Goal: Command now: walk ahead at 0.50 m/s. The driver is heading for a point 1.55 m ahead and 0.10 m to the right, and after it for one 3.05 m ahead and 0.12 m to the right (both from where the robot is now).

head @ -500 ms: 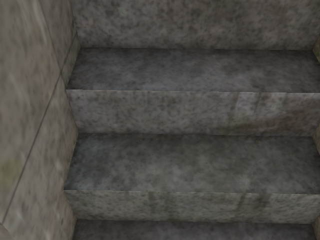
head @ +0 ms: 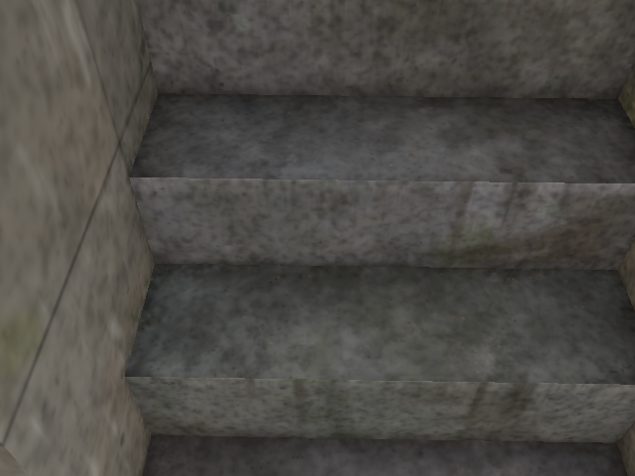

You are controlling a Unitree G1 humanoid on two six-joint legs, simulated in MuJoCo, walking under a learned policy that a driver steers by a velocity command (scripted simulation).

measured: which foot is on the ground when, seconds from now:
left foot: down 0.00-1.00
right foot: down 0.00-1.00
